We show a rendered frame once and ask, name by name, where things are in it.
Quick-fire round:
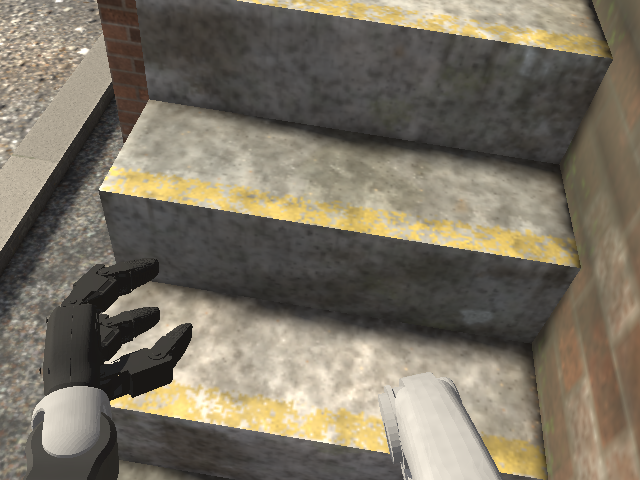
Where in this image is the robot left forearm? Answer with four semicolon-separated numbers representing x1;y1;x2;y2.
23;386;119;480

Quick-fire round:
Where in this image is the robot right thigh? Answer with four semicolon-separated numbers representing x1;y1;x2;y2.
378;372;504;480

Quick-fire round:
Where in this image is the robot left hand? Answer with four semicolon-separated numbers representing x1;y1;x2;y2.
39;258;193;401

